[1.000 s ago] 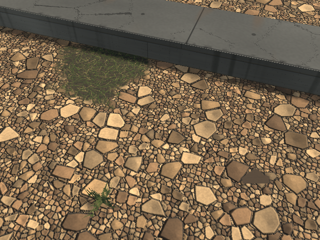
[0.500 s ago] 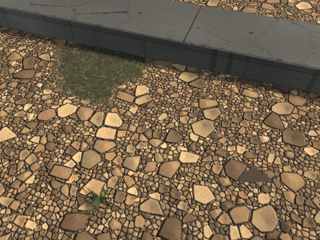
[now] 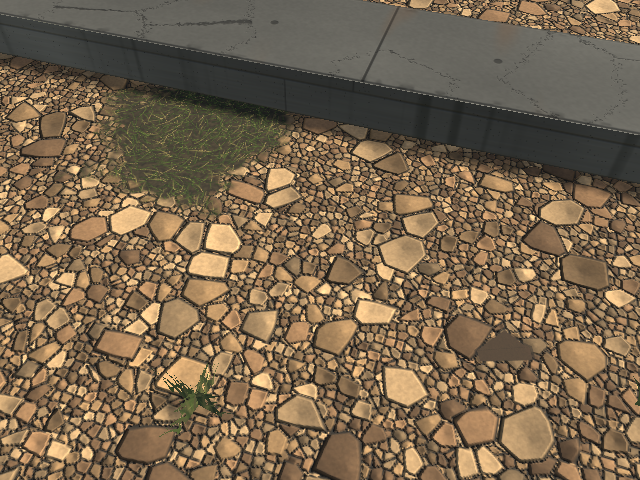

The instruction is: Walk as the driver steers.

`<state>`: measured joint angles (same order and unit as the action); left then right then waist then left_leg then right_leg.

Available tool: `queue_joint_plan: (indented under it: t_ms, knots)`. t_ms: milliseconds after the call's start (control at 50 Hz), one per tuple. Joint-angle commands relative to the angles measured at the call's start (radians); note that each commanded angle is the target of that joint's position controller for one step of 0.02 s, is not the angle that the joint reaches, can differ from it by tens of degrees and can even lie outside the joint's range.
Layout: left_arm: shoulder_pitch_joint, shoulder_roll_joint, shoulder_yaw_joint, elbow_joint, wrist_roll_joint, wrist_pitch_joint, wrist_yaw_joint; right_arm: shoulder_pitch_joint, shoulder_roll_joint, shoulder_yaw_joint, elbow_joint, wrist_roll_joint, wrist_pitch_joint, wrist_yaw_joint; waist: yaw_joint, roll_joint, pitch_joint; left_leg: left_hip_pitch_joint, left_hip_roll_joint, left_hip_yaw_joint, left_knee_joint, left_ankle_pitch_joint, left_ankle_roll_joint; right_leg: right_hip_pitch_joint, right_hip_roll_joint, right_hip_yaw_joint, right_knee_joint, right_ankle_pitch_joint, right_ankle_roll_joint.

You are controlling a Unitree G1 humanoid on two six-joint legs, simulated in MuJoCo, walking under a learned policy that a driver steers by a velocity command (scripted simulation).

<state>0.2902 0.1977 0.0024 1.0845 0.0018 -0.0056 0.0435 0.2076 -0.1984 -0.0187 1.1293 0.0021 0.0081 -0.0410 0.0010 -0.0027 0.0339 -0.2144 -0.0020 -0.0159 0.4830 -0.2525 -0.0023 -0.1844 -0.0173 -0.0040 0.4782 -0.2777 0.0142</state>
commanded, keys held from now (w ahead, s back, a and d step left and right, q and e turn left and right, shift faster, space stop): no key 0.32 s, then w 0.68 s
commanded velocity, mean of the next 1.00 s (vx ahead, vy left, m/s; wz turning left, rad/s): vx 0.23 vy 0.00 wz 0.00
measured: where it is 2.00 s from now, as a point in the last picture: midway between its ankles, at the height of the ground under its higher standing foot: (320, 346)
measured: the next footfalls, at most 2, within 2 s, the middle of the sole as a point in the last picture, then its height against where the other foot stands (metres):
right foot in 1.08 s outside the picture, level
left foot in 1.62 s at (262, 381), level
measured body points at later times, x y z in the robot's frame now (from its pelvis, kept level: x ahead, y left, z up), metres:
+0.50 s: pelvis +0.02 +0.00 -0.01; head +0.02 +0.00 +0.44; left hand -0.01 +0.24 -0.16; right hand +0.01 -0.24 -0.16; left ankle +0.00 +0.12 -0.73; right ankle -0.02 -0.13 -0.74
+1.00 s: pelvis +0.22 +0.01 -0.01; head +0.26 +0.02 +0.44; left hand +0.47 +0.22 -0.10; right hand +0.09 -0.21 -0.14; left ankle +0.02 +0.12 -0.74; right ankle +0.42 -0.10 -0.70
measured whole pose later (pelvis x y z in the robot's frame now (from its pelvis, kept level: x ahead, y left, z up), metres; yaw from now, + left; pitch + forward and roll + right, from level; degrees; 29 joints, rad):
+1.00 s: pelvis +0.22 +0.01 -0.01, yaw +0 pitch +3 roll +0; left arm -0.04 0.22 0.02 0.77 -0.03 -0.10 -0.03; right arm 0.54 -0.17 0.00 1.10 0.02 -0.09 -0.03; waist -0.08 -0.02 0.01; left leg 0.20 -0.03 -0.04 0.12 -0.37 0.04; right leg -0.70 -0.03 -0.06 0.65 0.01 -0.05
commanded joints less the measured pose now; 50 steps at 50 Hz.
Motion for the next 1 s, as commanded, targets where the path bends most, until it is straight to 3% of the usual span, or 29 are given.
queue_joint_plan:
  t_ms: [20,320,340,380,400,440,540,560,600,620,660,680,700,720,740,760,780,800,840,880,920,940,980,1000]
  knots:
    - [0.068,0.092,0.016,-0.014,0.000,-0.005,0.003,0.040,-0.097,-0.013,-0.019,0.000,-0.005,-0.003,0.000,0.002,0.015,0.013,0.019,-0.015,-0.077,0.137,0.023,-0.049,-0.008,0.005,-0.086,0.114,-0.015]
    - [0.096,0.073,0.019,-0.007,-0.002,-0.005,0.004,0.076,-0.082,-0.010,-0.019,0.001,-0.007,-0.006,0.000,0.001,0.024,0.005,0.018,-0.010,-0.074,0.131,0.021,-0.053,-0.006,0.007,-0.083,0.115,-0.018]
    - [0.116,0.062,0.017,0.004,-0.002,-0.004,0.005,0.096,-0.070,-0.007,-0.009,0.001,-0.006,-0.007,-0.001,0.001,-0.001,0.015,0.007,0.001,-0.076,0.031,0.023,-0.043,0.005,-0.004,-0.085,0.018,-0.021]
    - [0.114,0.085,0.027,-0.001,-0.014,0.000,0.011,0.106,-0.093,-0.018,-0.011,0.013,-0.005,-0.011,-0.003,-0.001,0.045,-0.049,-0.017,0.015,-0.051,-0.323,0.050,-0.099,0.024,-0.009,-0.060,-0.306,-0.052]
    - [0.106,0.091,0.030,-0.012,-0.016,-0.004,0.013,0.102,-0.097,-0.020,-0.020,0.015,-0.010,-0.011,-0.002,0.000,0.093,-0.102,-0.006,-0.004,-0.053,-0.437,0.067,-0.145,0.012,0.012,-0.062,-0.419,-0.072]
    - [0.114,0.084,0.032,-0.024,-0.023,-0.026,0.008,0.106,-0.085,-0.021,-0.034,0.020,-0.036,-0.005,0.000,0.000,0.139,-0.144,0.027,-0.049,-0.048,-0.463,0.093,-0.184,-0.023,0.066,-0.060,-0.454,-0.104]
    - [0.180,0.092,0.042,-0.033,-0.036,-0.077,-0.017,0.104,-0.059,-0.020,-0.065,0.030,-0.097,0.022,0.020,-0.044,0.118,-0.203,0.024,-0.057,0.044,-0.354,0.113,-0.107,-0.083,0.189,-0.078,-0.422,-0.169]
    - [0.213,0.107,0.047,-0.029,-0.039,-0.084,-0.020,0.082,-0.049,-0.017,-0.079,0.031,-0.109,0.027,0.033,-0.075,0.118,-0.249,0.006,-0.030,0.095,-0.306,0.108,-0.057,-0.115,0.250,-0.110,-0.418,-0.194]
    - [0.272,0.167,0.063,-0.019,-0.044,-0.094,-0.026,0.045,-0.019,-0.010,-0.114,0.031,-0.136,0.039,0.036,-0.190,0.113,-0.353,-0.024,0.046,0.244,-0.171,0.100,0.058,-0.251,0.465,-0.191,-0.314,-0.268]
    - [0.269,0.173,0.066,-0.024,-0.043,-0.098,-0.027,0.034,-0.022,-0.008,-0.125,0.029,-0.147,0.045,0.029,-0.194,0.119,-0.375,-0.016,0.045,0.254,-0.141,0.105,0.078,-0.293,0.511,-0.169,-0.168,-0.284]
    - [0.196,0.160,0.066,-0.058,-0.037,-0.096,-0.030,0.117,-0.040,-0.017,-0.102,0.033,-0.162,0.060,-0.034,-0.151,0.079,-0.256,-0.016,0.044,0.174,-0.094,0.107,0.040,-0.261,0.400,-0.055,0.083,-0.240]
    - [0.056,0.157,0.062,-0.111,-0.032,-0.094,-0.034,0.289,-0.063,-0.034,-0.042,0.040,-0.163,0.063,-0.136,-0.098,0.035,0.033,-0.025,0.010,0.033,-0.015,0.129,-0.145,-0.181,0.263,0.079,0.259,-0.180]
    - [-0.099,0.134,0.054,-0.189,-0.029,-0.113,-0.037,0.539,-0.198,-0.081,0.040,0.031,-0.158,0.061,-0.243,0.160,-0.033,0.365,0.111,-0.268,-0.112,0.179,0.189,-0.398,-0.001,0.021,0.509,0.445,-0.081]
    - [-0.028,0.086,0.049,-0.180,-0.012,-0.137,-0.042,0.564,-0.211,-0.073,0.037,0.019,-0.139,0.063,-0.175,0.357,-0.078,0.581,0.302,-0.548,-0.143,0.546,0.241,-0.681,0.088,-0.008,0.787,-0.185,-0.036]
    - [-0.042,0.081,0.043,-0.188,-0.033,-0.150,-0.052,0.508,-0.132,-0.046,0.012,0.009,-0.134,0.060,-0.149,0.225,-0.043,0.542,0.356,-0.613,-0.142,0.497,0.286,-0.792,0.043,0.093,0.894,-0.253,-0.069]
    - [-0.099,0.081,0.043,-0.210,-0.062,-0.152,-0.056,0.448,-0.099,-0.033,-0.010,-0.004,-0.130,0.054,-0.123,0.113,0.028,0.531,0.353,-0.538,-0.144,0.482,0.294,-0.887,0.012,0.098,0.995,-0.232,-0.087]
    - [-0.137,0.066,0.038,-0.233,-0.067,-0.151,-0.059,0.409,-0.096,-0.022,-0.017,-0.001,-0.126,0.053,-0.099,0.040,0.084,0.509,0.334,-0.441,-0.168,0.505,0.279,-0.966,-0.023,0.074,0.983,-0.175,-0.093]
    - [-0.150,0.068,0.044,-0.242,-0.049,-0.145,-0.058,0.381,-0.075,-0.008,-0.021,0.001,-0.118,0.053,-0.073,0.018,0.083,0.477,0.298,-0.353,-0.189,0.525,0.239,-0.956,-0.058,0.047,0.938,-0.119,-0.099]
    - [-0.141,0.048,0.040,-0.260,-0.035,-0.130,-0.071,0.325,-0.044,0.008,-0.043,0.002,-0.098,0.042,-0.027,0.047,0.094,0.312,0.214,-0.217,-0.275,0.478,0.183,-0.814,-0.077,-0.007,0.780,-0.021,-0.083]
    - [-0.208,0.025,0.026,-0.296,-0.025,-0.120,-0.078,0.256,-0.067,0.011,-0.080,-0.007,-0.095,0.022,-0.012,0.064,0.122,0.096,0.143,-0.108,-0.351,0.463,0.168,-0.611,-0.054,-0.058,0.529,0.159,-0.046]
    - [-0.320,0.019,0.019,-0.342,-0.020,-0.111,-0.075,0.279,-0.128,-0.001,-0.089,0.001,-0.107,0.007,-0.032,0.083,0.116,-0.025,0.124,-0.067,-0.430,0.428,0.168,-0.382,-0.011,-0.091,0.276,0.311,-0.033]
    - [-0.357,0.036,0.023,-0.362,-0.026,-0.106,-0.074,0.302,-0.159,-0.010,-0.083,0.011,-0.114,0.003,-0.032,0.101,0.115,0.009,0.150,-0.081,-0.451,0.441,0.172,-0.348,0.003,-0.084,0.216,0.330,-0.037]
    - [-0.391,0.082,0.035,-0.387,-0.035,-0.102,-0.076,0.323,-0.170,-0.020,-0.074,0.023,-0.117,0.000,-0.015,0.107,0.111,0.146,0.183,-0.072,-0.410,0.566,0.158,-0.345,0.021,-0.065,0.101,0.343,-0.066]
    - [-0.381,0.108,0.046,-0.390,-0.034,-0.104,-0.078,0.329,-0.172,-0.025,-0.074,0.020,-0.114,0.000,0.001,0.110,0.080,0.220,0.198,-0.071,-0.354,0.699,0.143,-0.319,0.037,-0.064,0.065,0.337,-0.081]
Velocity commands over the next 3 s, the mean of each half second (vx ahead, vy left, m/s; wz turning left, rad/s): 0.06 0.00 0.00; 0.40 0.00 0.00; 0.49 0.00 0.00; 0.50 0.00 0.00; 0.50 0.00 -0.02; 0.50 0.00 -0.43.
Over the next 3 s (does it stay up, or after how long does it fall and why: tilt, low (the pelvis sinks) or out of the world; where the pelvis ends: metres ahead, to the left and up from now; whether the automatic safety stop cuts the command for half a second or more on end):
stays up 1.29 0.04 0.01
